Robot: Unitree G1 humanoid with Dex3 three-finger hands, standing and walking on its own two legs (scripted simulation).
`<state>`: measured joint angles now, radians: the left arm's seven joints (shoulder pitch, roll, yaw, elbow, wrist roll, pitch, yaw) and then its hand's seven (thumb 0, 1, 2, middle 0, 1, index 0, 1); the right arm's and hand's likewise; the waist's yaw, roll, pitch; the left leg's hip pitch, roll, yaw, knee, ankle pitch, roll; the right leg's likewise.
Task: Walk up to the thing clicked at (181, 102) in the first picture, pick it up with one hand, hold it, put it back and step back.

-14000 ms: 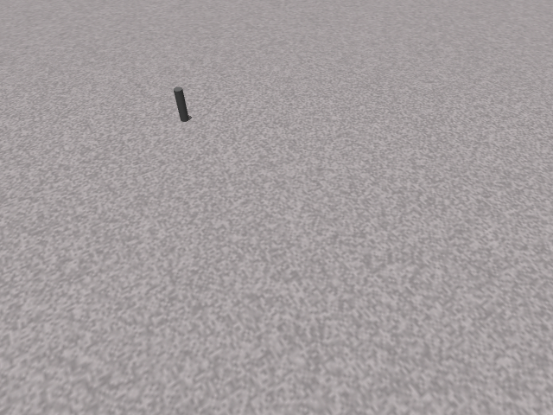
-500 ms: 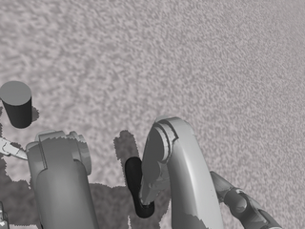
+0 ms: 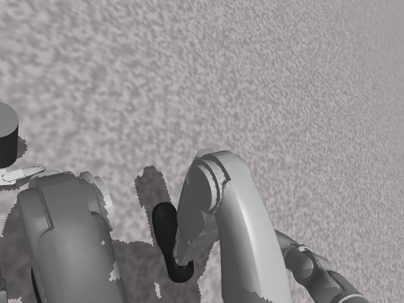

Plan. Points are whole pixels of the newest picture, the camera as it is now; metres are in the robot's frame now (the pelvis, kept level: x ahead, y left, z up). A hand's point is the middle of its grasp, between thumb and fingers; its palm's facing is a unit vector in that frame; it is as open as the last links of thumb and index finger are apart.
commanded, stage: close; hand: left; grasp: from the side
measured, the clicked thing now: out of the picture +0.41 +0.23 -0.18
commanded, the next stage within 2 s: settle in 0.40 s
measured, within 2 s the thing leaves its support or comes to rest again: leaves its support in 0.78 s
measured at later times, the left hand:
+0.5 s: hand (5, 142) +0.41 +0.22 -0.18, palm faces +0.18 -0.98 +0.01, open 7.2 cm
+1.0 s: hand out of the picture +0.40 +0.25 -0.12, palm faces +0.18 -0.98 -0.02, open 7.0 cm
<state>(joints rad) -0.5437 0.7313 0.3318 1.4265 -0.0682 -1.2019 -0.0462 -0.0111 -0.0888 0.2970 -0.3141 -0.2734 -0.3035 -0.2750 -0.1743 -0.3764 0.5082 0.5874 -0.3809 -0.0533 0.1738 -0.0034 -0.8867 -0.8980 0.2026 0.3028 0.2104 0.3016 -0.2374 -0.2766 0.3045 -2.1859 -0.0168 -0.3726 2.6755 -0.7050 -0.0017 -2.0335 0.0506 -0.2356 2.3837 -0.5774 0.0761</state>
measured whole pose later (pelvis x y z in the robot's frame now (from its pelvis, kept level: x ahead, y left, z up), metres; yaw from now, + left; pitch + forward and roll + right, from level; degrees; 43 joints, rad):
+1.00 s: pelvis +0.01 +0.00 +0.01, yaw +0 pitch +14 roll -18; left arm -0.51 0.67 0.28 1.13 -0.07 -1.03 -0.02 -0.01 0.03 1.04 -0.91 -1.01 -0.88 -1.02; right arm -0.12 -0.36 0.40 0.59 -0.31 -0.01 0.18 0.00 -0.90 -0.90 0.20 0.30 0.21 0.30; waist -0.19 -0.21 0.20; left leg -2.20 -0.01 -0.34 2.63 -0.72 0.00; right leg -2.06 0.04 -0.22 2.36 -0.60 0.06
